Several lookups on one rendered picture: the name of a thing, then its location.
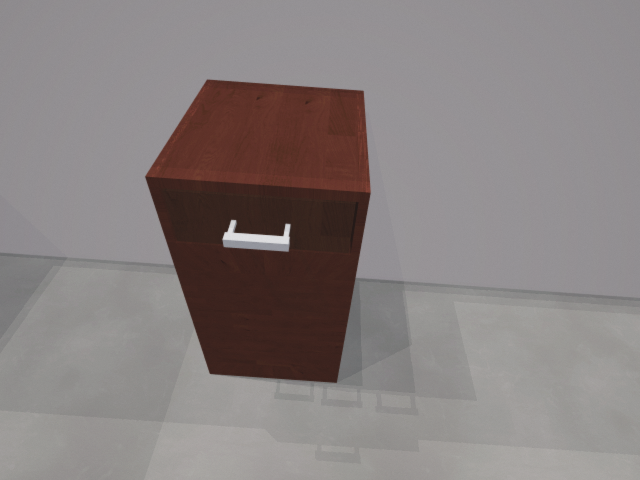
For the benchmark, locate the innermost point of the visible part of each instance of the handle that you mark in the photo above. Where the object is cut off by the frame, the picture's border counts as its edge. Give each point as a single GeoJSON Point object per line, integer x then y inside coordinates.
{"type": "Point", "coordinates": [256, 241]}

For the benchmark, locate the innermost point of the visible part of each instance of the drawer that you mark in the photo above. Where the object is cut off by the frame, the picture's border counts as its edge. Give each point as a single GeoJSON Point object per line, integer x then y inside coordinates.
{"type": "Point", "coordinates": [315, 224]}

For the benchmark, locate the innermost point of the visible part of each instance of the cabinet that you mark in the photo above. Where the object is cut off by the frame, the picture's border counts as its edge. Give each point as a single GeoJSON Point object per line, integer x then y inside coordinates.
{"type": "Point", "coordinates": [263, 313]}

